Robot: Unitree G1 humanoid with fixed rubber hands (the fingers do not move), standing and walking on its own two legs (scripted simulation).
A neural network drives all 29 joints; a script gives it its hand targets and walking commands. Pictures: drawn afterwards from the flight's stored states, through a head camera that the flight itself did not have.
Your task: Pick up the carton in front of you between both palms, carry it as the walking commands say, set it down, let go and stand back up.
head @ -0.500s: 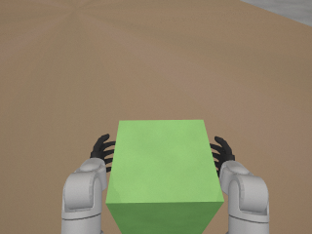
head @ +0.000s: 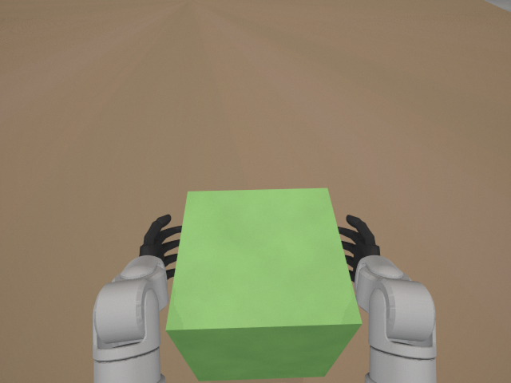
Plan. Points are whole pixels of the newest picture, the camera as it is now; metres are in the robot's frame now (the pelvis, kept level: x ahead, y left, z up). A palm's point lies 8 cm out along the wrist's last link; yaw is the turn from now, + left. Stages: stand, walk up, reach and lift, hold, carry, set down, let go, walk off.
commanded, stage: carry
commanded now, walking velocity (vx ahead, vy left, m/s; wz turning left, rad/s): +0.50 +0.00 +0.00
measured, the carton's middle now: (260, 289) +0.27 -0.01 +0.02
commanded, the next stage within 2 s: none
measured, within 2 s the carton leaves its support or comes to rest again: neither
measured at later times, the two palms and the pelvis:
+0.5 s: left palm (169, 128) +0.59 +0.16 +0.10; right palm (307, 118) +0.62 -0.14 +0.09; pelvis +0.34 -0.02 +0.00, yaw +8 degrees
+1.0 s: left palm (162, 57) +0.93 +0.23 +0.10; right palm (266, 51) +0.96 -0.07 +0.10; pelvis +0.68 +0.05 +0.00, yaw +6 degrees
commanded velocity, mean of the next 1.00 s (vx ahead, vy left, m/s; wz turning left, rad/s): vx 0.50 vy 0.00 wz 0.00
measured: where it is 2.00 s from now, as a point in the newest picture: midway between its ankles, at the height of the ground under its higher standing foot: (221, 176)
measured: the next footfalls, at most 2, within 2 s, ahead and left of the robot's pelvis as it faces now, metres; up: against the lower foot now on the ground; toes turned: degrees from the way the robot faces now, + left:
right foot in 0.46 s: +0.52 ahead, -0.09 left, +0.00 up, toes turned -4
left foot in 0.98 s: +0.84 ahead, +0.16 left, +0.00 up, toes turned +17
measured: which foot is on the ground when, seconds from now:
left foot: down 0.00-0.46, up 0.48-0.96, down 0.98-1.00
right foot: up 0.00-0.44, down 0.46-0.98, up 1.00-1.00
